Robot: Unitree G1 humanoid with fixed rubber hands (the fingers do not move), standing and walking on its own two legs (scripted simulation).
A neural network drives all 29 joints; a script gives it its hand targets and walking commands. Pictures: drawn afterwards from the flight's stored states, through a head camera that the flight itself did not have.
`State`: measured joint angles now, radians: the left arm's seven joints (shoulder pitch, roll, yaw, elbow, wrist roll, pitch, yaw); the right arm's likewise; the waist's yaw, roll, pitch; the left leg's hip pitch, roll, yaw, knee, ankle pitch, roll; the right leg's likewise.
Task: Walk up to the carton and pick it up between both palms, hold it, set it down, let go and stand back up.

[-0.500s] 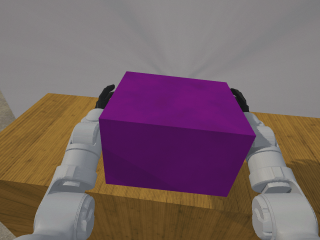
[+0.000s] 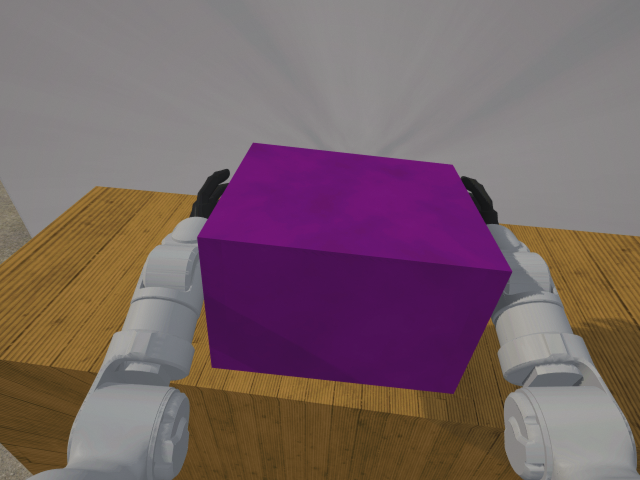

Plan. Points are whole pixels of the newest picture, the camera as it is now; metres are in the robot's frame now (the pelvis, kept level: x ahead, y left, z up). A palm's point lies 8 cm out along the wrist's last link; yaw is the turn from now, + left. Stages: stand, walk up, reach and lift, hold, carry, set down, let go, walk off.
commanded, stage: hold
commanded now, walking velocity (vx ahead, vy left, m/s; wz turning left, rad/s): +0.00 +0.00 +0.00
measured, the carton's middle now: (343, 256) +0.34 +0.00 +0.19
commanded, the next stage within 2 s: set down in 0.30 s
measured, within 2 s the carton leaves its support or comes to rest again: neither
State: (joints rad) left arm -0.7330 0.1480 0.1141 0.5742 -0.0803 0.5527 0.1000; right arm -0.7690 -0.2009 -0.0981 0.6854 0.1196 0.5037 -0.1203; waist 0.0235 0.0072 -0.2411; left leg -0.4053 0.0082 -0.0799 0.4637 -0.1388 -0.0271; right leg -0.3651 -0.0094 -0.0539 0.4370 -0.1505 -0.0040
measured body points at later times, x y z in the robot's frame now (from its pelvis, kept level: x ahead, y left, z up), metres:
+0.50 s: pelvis +0.00 +0.00 +0.00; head -0.06 +0.00 +0.45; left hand +0.39 +0.18 +0.20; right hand +0.41 -0.17 +0.20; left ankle +0.06 +0.13 -0.74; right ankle +0.04 -0.12 -0.74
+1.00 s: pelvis +0.03 -0.01 +0.00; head +0.02 -0.01 +0.45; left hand +0.43 +0.17 +0.15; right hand +0.46 -0.18 +0.15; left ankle +0.06 +0.13 -0.74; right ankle +0.04 -0.12 -0.74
